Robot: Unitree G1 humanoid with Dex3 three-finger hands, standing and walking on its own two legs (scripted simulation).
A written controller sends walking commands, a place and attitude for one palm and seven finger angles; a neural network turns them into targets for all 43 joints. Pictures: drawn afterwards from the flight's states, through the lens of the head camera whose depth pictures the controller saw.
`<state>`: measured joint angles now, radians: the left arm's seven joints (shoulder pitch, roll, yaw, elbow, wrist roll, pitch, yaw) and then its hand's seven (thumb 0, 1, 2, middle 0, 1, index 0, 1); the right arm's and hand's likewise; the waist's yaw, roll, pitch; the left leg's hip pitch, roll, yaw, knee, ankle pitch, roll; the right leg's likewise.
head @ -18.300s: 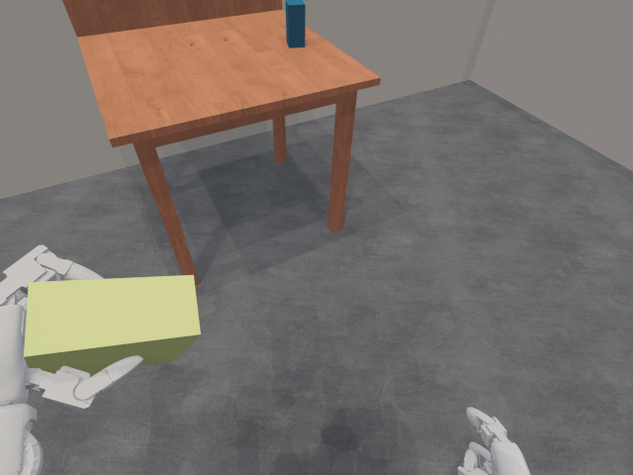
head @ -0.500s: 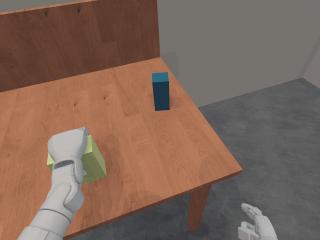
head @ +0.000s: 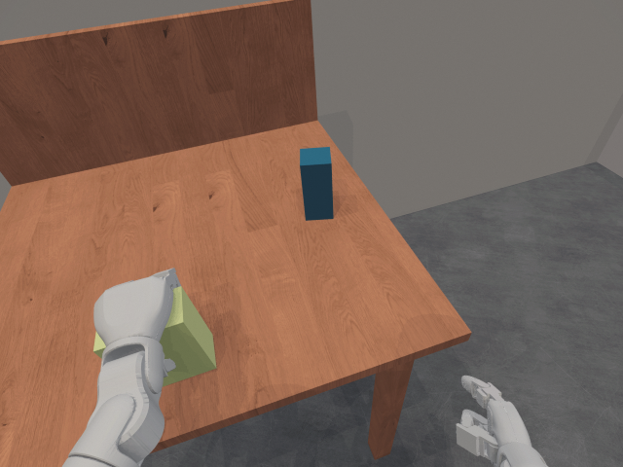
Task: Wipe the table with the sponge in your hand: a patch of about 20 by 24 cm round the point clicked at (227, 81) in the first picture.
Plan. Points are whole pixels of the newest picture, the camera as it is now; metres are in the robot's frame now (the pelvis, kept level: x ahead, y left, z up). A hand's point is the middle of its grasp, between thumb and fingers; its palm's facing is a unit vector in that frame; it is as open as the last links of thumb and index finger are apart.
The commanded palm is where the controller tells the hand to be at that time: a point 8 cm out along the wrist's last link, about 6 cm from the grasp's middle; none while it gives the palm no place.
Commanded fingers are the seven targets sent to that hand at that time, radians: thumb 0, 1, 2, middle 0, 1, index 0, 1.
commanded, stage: slide across to the third lane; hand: left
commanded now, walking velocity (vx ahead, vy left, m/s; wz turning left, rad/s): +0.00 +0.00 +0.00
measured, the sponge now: (167, 349) +0.27 +0.25 +0.00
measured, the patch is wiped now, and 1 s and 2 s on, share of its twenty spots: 0.60 0.85 0.90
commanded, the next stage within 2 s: wipe forward along the third lane in 0.70 s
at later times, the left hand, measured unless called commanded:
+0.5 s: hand (176, 329) +0.27 +0.22 +0.05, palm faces +0.01 -0.05 -1.00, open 10.1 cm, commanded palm +0.25 +0.18 +0.10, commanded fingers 0.00 0.10 1.30 -1.20 -1.60 -1.20 -1.60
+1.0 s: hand (214, 311) +0.30 +0.18 +0.05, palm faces -0.02 -0.04 -1.00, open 10.1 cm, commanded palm +0.28 +0.16 +0.09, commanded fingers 0.00 0.10 1.30 -1.20 -1.60 -1.20 -1.60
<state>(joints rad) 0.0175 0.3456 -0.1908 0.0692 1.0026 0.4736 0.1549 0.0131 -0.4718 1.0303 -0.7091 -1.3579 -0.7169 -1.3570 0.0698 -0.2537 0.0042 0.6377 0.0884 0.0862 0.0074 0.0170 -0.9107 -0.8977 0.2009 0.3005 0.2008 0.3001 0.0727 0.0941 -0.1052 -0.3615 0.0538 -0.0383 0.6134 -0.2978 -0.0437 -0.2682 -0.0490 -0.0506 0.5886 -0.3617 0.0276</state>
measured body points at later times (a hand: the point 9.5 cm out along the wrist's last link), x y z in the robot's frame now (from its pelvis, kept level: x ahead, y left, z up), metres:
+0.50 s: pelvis -0.02 +0.00 +0.00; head -0.03 -0.05 +0.45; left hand +0.27 +0.22 +0.11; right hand +0.22 -0.20 -0.09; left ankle +0.01 +0.15 -0.73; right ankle -0.04 -0.14 -0.73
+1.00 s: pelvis -0.03 -0.02 +0.00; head -0.05 -0.06 +0.45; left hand +0.30 +0.18 +0.10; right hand +0.19 -0.23 -0.10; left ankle +0.01 +0.15 -0.73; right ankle -0.04 -0.14 -0.73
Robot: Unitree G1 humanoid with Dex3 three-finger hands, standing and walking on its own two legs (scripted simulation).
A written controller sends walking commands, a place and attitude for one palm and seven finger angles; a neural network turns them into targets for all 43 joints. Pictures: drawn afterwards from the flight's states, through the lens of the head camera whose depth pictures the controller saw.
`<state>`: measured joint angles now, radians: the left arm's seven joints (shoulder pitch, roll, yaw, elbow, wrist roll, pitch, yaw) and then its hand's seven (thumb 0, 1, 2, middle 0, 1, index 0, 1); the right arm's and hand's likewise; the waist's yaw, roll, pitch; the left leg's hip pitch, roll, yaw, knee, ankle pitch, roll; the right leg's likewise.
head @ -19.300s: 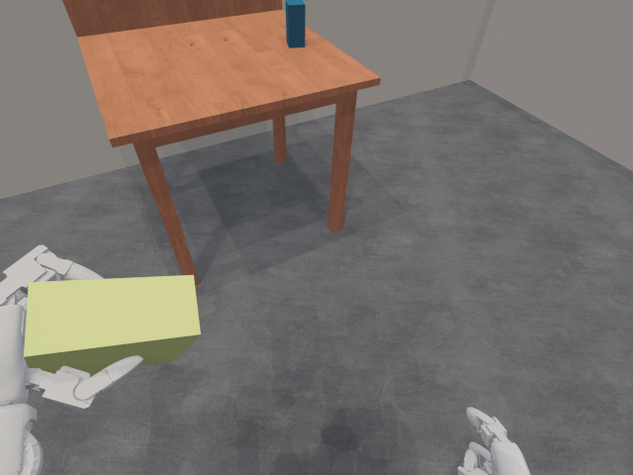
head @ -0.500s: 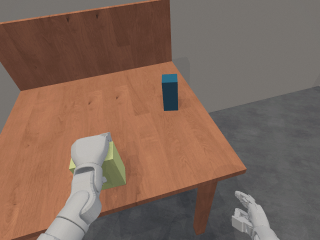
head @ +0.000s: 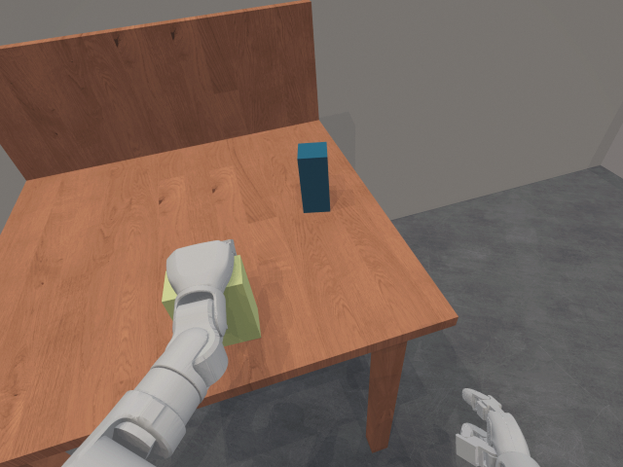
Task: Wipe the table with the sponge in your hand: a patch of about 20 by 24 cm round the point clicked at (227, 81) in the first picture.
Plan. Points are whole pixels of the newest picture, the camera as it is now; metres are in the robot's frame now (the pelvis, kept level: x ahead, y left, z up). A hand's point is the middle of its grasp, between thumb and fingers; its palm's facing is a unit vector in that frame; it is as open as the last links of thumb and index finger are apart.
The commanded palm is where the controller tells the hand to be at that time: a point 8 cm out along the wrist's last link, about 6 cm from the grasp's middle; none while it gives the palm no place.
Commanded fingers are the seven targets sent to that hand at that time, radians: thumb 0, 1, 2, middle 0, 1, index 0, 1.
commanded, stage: wipe forward along the third lane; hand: left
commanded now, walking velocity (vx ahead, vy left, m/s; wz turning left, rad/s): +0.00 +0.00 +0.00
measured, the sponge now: (219, 314) +0.33 +0.20 +0.00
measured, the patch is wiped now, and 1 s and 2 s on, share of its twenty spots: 0.85 0.90 1.00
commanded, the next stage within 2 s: wipe back along the third lane in 1.42 s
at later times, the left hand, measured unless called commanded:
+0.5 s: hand (212, 264) +0.39 +0.21 +0.05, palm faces -0.06 -0.01 -1.00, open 10.0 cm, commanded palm +0.37 +0.21 +0.09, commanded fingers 0.00 0.10 1.30 -1.20 -1.60 -1.20 -1.60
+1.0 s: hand (211, 238) +0.45 +0.23 +0.05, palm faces -0.10 +0.01 -1.00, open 10.0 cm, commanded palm +0.43 +0.22 +0.09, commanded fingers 0.00 0.10 1.30 -1.20 -1.60 -1.20 -1.60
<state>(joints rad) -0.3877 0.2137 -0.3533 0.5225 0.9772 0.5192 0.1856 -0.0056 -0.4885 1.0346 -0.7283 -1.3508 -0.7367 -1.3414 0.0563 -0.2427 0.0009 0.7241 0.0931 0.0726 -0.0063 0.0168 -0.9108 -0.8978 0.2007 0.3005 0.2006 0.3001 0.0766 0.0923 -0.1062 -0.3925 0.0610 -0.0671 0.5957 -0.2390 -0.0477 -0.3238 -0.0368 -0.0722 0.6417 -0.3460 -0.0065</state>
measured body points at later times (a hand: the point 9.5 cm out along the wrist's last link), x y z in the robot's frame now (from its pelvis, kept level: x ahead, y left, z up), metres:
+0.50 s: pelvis -0.01 -0.01 +0.00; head +0.00 -0.04 +0.44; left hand +0.39 +0.21 +0.11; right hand +0.12 -0.27 -0.13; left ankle +0.05 +0.17 -0.72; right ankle -0.01 -0.11 -0.72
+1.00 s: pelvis +0.00 +0.01 -0.01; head +0.04 -0.01 +0.44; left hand +0.45 +0.23 +0.11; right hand +0.09 -0.26 -0.14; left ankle +0.05 +0.17 -0.72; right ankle -0.01 -0.11 -0.72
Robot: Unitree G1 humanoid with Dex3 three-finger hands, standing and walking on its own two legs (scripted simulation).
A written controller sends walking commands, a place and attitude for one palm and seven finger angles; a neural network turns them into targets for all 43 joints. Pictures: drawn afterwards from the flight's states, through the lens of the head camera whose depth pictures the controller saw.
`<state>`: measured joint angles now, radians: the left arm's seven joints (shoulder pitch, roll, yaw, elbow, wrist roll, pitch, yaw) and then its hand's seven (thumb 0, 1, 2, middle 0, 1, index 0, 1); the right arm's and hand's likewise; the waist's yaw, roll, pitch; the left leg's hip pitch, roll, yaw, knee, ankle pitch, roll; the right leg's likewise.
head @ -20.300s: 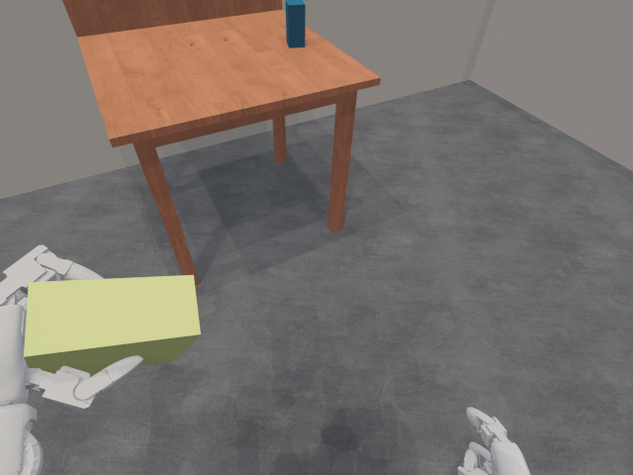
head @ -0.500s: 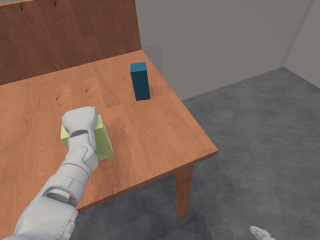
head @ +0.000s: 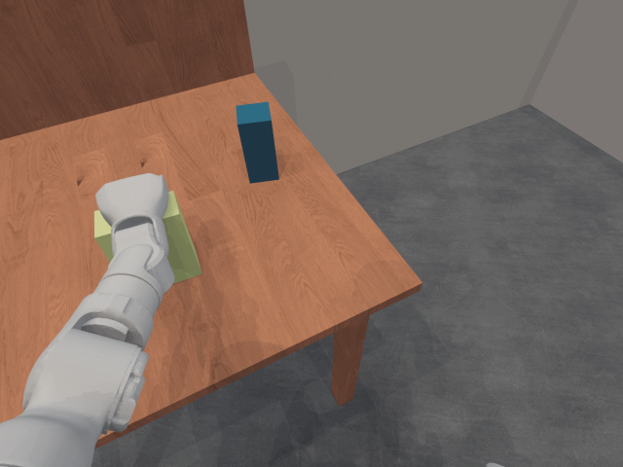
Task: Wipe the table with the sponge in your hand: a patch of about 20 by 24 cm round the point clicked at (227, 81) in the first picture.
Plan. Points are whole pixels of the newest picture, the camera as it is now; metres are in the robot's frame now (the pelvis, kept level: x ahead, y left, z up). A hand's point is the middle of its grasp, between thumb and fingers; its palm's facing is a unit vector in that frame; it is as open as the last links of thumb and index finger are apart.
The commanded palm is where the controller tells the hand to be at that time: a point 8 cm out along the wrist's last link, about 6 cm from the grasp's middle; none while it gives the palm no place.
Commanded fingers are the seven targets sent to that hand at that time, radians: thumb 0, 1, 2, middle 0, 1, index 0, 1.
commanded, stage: wipe forward along the third lane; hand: left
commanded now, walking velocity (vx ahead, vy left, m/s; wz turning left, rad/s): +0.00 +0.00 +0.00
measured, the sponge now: (156, 254) +0.42 +0.25 +0.01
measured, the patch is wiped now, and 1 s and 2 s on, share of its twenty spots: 0.90 1.00 1.00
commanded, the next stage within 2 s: wipe back along the third lane in 0.42 s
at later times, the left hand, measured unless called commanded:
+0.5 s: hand (142, 209) +0.47 +0.26 +0.06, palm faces -0.10 +0.00 -1.00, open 10.0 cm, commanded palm +0.46 +0.25 +0.09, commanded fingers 0.00 0.10 1.30 -1.20 -1.60 -1.20 -1.60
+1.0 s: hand (142, 215) +0.46 +0.26 +0.06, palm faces -0.04 +0.01 -1.00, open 10.1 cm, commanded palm +0.41 +0.23 +0.09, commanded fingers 0.00 0.10 1.30 -1.20 -1.60 -1.20 -1.60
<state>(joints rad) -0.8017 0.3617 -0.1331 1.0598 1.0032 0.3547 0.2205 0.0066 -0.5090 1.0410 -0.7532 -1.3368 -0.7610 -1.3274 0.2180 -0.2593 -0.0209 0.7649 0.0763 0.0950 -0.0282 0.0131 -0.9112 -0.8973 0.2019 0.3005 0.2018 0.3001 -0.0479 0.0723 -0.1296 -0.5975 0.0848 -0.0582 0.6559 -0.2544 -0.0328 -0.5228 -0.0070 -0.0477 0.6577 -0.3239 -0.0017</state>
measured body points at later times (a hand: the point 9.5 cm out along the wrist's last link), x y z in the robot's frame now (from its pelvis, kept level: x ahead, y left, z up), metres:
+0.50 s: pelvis +0.00 +0.03 +0.00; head +0.06 +0.03 +0.44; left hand +0.47 +0.26 +0.11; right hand +0.06 -0.23 -0.14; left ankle +0.04 +0.17 -0.72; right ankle +0.00 -0.12 -0.72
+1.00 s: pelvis +0.02 +0.03 +0.01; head +0.06 +0.02 +0.45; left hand +0.46 +0.25 +0.11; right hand +0.11 -0.22 -0.13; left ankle +0.04 +0.17 -0.72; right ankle +0.00 -0.12 -0.72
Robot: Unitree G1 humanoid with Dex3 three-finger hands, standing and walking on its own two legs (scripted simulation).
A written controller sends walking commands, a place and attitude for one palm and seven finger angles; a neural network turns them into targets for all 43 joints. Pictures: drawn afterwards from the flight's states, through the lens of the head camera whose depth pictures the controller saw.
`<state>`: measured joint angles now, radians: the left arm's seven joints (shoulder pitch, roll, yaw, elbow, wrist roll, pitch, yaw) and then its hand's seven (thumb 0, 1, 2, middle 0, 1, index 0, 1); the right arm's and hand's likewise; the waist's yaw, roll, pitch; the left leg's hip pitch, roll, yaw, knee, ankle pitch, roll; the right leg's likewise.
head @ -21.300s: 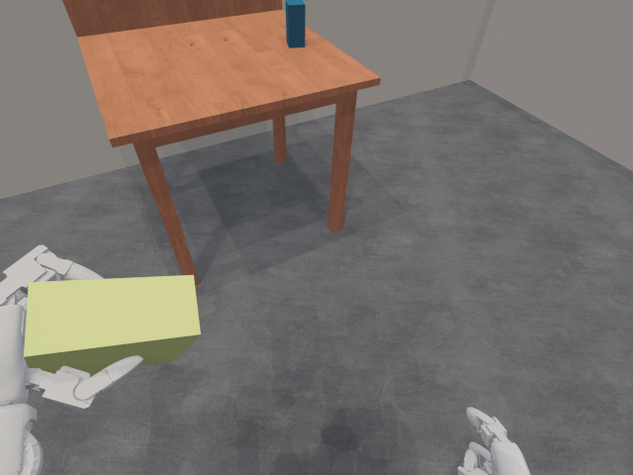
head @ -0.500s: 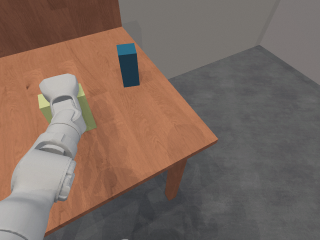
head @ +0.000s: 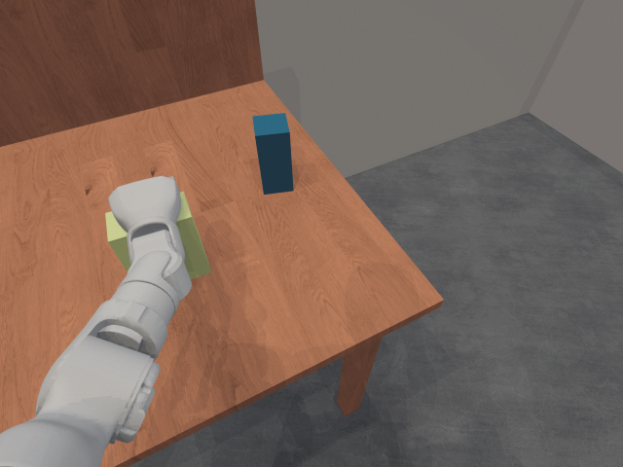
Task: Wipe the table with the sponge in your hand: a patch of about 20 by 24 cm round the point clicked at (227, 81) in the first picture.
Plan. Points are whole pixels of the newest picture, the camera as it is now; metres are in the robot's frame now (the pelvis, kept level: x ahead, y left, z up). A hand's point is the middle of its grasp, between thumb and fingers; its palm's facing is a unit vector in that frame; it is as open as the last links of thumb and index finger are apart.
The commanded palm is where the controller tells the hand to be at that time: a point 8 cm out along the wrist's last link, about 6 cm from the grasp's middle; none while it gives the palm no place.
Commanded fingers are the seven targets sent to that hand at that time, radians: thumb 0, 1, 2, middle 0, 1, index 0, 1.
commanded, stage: wipe back along the third lane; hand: left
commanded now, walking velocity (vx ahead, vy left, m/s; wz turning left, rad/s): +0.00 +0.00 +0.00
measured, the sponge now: (167, 254) +0.42 +0.24 +0.00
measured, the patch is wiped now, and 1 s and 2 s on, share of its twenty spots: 1.00 1.00 1.00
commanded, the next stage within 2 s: slide back across to the middle lane in 1.78 s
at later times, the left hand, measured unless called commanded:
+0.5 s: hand (168, 258) +0.38 +0.21 +0.06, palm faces +0.00 -0.03 -1.00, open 10.1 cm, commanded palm +0.33 +0.18 +0.09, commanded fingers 0.00 0.10 1.30 -1.20 -1.60 -1.20 -1.60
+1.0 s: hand (180, 286) +0.33 +0.18 +0.06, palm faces +0.02 -0.04 -1.00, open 10.1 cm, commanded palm +0.28 +0.16 +0.09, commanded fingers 0.00 0.10 1.30 -1.20 -1.60 -1.20 -1.60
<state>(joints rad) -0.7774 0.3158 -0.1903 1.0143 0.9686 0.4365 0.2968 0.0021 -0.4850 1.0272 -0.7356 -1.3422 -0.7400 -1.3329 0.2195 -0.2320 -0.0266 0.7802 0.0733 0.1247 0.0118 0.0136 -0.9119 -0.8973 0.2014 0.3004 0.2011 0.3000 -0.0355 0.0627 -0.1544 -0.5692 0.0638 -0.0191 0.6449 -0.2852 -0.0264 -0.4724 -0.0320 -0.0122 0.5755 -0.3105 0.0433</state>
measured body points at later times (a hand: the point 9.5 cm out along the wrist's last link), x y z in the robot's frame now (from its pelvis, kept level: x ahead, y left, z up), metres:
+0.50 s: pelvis +0.03 -0.01 +0.00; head +0.03 -0.03 +0.45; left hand +0.37 +0.21 +0.11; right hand +0.26 -0.21 -0.09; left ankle +0.01 +0.14 -0.72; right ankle -0.02 -0.15 -0.72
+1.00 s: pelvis +0.00 -0.02 +0.00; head -0.01 -0.05 +0.45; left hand +0.33 +0.18 +0.11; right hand +0.21 -0.23 -0.10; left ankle +0.01 +0.14 -0.72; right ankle -0.02 -0.15 -0.72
